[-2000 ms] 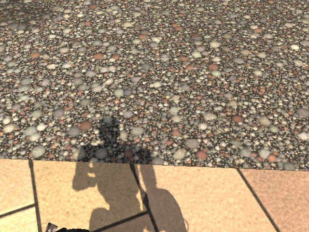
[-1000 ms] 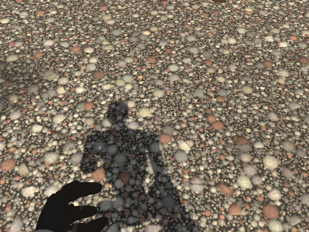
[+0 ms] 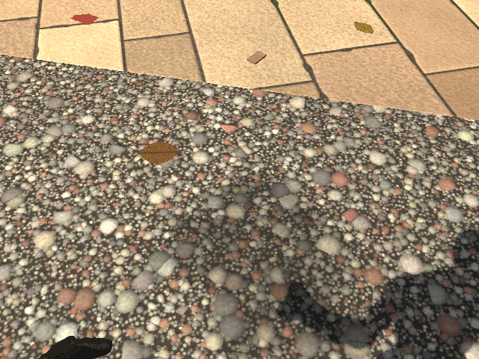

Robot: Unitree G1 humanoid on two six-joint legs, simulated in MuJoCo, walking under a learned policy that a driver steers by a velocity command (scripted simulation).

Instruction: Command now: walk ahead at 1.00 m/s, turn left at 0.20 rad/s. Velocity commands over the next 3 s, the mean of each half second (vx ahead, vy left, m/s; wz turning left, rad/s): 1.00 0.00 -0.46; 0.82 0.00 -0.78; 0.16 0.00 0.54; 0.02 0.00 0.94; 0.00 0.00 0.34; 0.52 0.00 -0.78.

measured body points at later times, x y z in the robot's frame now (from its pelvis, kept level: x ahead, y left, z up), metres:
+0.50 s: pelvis +0.43 -0.01 +0.02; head +0.45 -0.01 +0.47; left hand +0.59 +0.25 -0.10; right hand +0.49 -0.31 -0.07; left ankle +0.45 +0.11 -0.71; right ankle +0.33 -0.10 -0.61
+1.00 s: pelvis +0.81 -0.20 +0.02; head +0.86 -0.23 +0.47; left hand +1.05 -0.04 -0.10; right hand +0.80 -0.51 -0.07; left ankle +1.01 -0.12 -0.63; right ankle +0.79 -0.21 -0.71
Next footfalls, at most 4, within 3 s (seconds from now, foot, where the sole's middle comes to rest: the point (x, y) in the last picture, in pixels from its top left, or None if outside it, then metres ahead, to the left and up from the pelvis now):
0.34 left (201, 351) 0.49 0.10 -0.75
0.78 right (306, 238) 0.82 -0.23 -0.75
1.18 left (322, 155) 1.16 -0.34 -0.75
1.68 right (372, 161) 1.12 -0.52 -0.75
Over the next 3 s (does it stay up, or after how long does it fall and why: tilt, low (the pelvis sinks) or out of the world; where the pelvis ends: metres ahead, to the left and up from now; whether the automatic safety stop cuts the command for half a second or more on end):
stays up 1.28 -0.44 0.02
